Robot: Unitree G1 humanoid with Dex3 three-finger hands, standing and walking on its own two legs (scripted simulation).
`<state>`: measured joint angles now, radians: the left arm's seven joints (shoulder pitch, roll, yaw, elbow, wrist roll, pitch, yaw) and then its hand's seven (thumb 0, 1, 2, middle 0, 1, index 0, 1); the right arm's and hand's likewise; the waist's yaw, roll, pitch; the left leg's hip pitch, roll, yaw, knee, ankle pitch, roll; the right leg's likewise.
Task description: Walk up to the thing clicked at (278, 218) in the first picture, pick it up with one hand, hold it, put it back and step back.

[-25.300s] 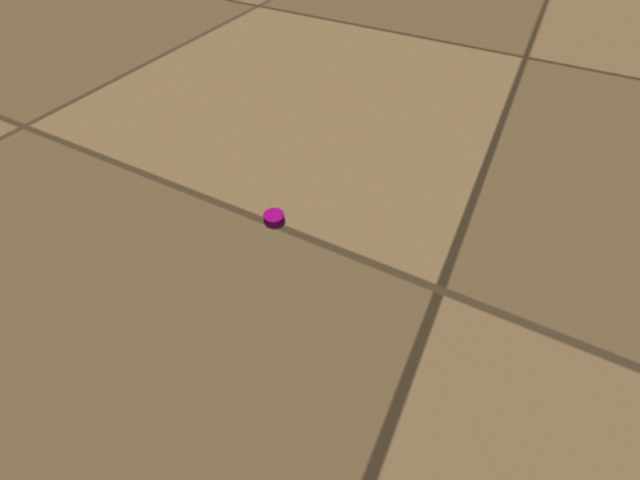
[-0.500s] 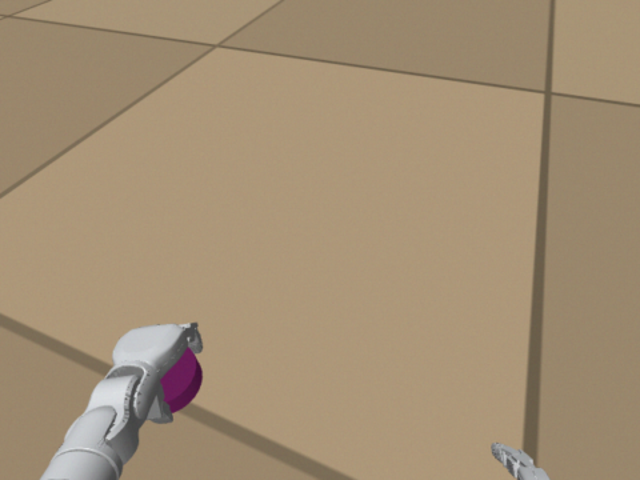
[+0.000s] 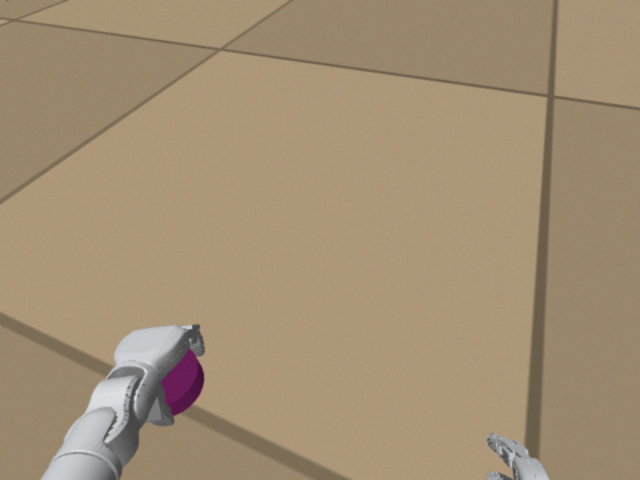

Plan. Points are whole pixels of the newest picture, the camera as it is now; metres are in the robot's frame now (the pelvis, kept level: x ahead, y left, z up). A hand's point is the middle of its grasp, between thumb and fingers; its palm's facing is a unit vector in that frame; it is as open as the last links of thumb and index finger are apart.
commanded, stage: hold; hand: left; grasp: from above
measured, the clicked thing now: (168, 379) +0.30 +0.23 -0.07
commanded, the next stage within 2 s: crouch in 0.34 s
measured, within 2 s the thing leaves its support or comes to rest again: neither
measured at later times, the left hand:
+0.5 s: hand (165, 378) +0.29 +0.22 -0.05, palm faces -0.46 -0.06 -0.88, open 11.2 cm
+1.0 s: hand (191, 401) +0.32 +0.24 -0.20, palm faces -0.44 +0.01 -0.90, open 11.2 cm
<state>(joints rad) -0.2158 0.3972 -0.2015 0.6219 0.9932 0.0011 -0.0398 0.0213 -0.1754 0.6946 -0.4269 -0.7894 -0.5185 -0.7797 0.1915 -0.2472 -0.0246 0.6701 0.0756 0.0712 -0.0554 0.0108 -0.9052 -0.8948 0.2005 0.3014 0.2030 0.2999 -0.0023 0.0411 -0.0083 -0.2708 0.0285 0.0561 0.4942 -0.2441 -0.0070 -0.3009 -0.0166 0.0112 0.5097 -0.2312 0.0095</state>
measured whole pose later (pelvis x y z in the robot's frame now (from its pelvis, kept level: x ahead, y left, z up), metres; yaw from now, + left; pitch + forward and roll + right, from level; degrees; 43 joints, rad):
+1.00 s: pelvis -0.02 +0.00 -0.09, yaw +1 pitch +20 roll -1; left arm -0.50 0.37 -0.13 1.12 1.17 -0.06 0.35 0.01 -0.18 0.69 -0.43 -0.79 -0.52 -0.79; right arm 0.24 -0.27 -0.08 0.71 0.00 0.04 0.00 0.01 -0.90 -0.89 0.20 0.30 0.20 0.30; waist -0.08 0.00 -0.14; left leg -1.00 0.04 0.01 1.14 -0.48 -0.01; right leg -1.00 -0.02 -0.02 1.11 -0.45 0.01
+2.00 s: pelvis -0.08 +0.01 -0.39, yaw -2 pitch +36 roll -6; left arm -0.95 0.66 0.08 1.41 1.25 -0.15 0.37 0.01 -0.19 0.67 -0.47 -0.76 -0.57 -0.75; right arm 0.18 -0.26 0.00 0.76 -0.12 -0.08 0.13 0.00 -0.91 -0.89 0.20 0.30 0.20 0.30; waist -0.24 0.00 -0.09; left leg -2.18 0.03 -0.08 2.23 -0.69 0.01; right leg -2.14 -0.02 -0.05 2.16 -0.65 0.02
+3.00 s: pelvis -0.07 +0.01 -0.46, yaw -6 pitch +33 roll -9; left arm -1.03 0.84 0.14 1.59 1.33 -0.22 0.48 0.00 -0.17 0.65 -0.46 -0.75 -0.55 -0.75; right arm 0.16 -0.29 0.12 0.73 -0.20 -0.12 0.18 0.00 -0.91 -0.89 0.20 0.30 0.20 0.30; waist -0.32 -0.06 0.05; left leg -2.37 0.02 -0.16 2.49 -0.71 0.00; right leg -2.30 -0.01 -0.11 2.37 -0.65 0.03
